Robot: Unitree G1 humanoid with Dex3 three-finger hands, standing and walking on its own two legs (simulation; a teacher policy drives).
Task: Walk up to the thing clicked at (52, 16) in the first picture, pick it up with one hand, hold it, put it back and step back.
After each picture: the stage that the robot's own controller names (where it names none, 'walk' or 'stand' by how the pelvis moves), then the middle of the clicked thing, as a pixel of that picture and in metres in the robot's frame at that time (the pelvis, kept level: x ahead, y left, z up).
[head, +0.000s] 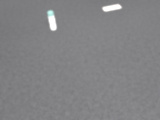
stand; (52, 20) +1.77 +0.46 -0.65
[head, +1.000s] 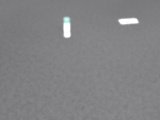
walk; (66, 27) +1.67 +0.19 -0.63
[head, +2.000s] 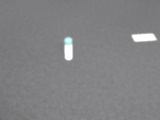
walk; (68, 49) +1.15 +0.15 -0.64
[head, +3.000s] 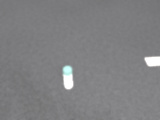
walk; (68, 77) +0.79 +0.16 -0.63
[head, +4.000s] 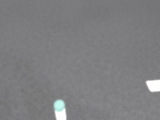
walk; (60, 112) +0.51 +0.18 -0.63
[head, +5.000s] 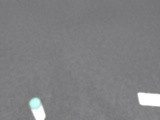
walk; (37, 110) +0.49 +0.35 -0.63
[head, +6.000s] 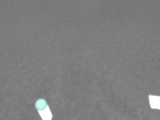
stand; (44, 110) +0.49 +0.31 -0.62
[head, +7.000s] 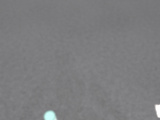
stand; out of the picture +0.45 +0.25 -0.64
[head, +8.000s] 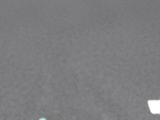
stand; out of the picture +0.39 +0.30 -0.65
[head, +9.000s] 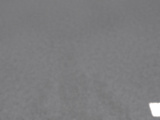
stand; out of the picture +0.39 +0.33 -0.66
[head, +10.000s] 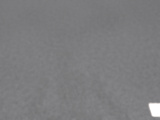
stand; out of the picture +0.38 +0.32 -0.66
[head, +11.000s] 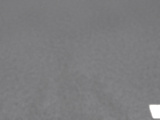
stand; out of the picture +0.38 +0.32 -0.66
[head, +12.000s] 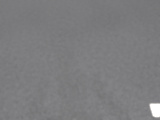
go down; out of the picture +0.39 +0.32 -0.66
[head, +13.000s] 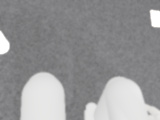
go down; out of the picture +0.45 +0.37 -0.25
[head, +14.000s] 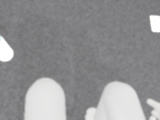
approach; out of the picture +0.44 +0.38 -0.27
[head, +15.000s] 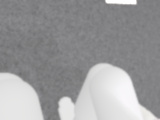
close in; out of the picture +0.40 +0.43 -0.16
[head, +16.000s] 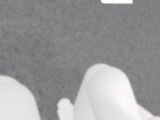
close; out of the picture +0.39 +0.43 -0.16
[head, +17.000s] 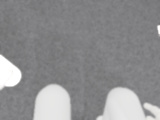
lift; out of the picture +0.34 +0.31 -0.02
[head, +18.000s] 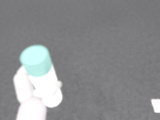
hold; (45, 81) +0.33 +0.15 +0.08
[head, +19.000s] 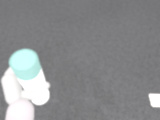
hold; (33, 81) +0.34 +0.19 +0.04
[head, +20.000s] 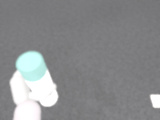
hold; (41, 83) +0.34 +0.17 +0.04
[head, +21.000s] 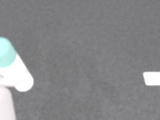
crouch; (13, 69) +0.39 +0.25 +0.00
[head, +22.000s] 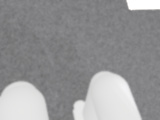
lower; out of the picture +0.45 +0.40 -0.08
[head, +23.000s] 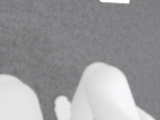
lower; out of the picture +0.39 +0.42 -0.17
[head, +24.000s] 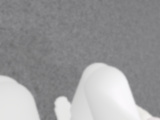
lower; out of the picture +0.38 +0.43 -0.16
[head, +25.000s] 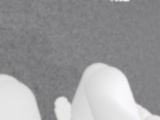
lower; out of the picture +0.37 +0.43 -0.16
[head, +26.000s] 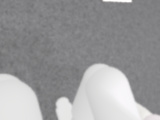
lower; out of the picture +0.37 +0.43 -0.16
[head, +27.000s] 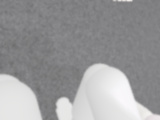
open; out of the picture +0.37 +0.43 -0.16
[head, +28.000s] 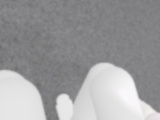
rise; out of the picture +0.37 +0.42 -0.16
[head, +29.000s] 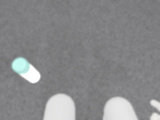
walk; (27, 71) +0.44 +0.34 -0.39
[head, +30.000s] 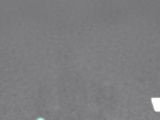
stand; out of the picture +0.38 +0.30 -0.60
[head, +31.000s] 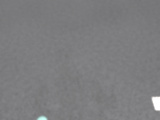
stand; out of the picture +0.39 +0.30 -0.60
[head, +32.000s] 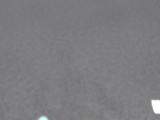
stand; out of the picture +0.39 +0.30 -0.63
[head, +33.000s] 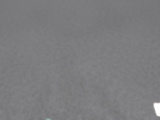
stand; out of the picture +0.41 +0.29 -0.66
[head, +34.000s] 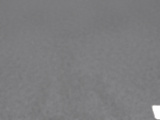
stand; out of the picture +0.36 +0.30 -0.66
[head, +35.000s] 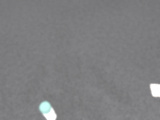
walk; (48, 112) +0.42 +0.29 -0.65
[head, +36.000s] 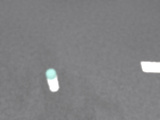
walk; (52, 80) +0.67 +0.23 -0.64
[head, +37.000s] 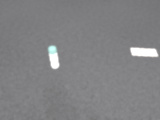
stand; (53, 57) +1.03 +0.32 -0.64
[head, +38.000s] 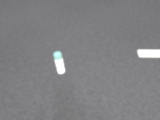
stand; (59, 63) +1.01 +0.29 -0.64
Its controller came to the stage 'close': yes
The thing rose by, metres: 0.69
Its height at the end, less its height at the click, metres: +0.00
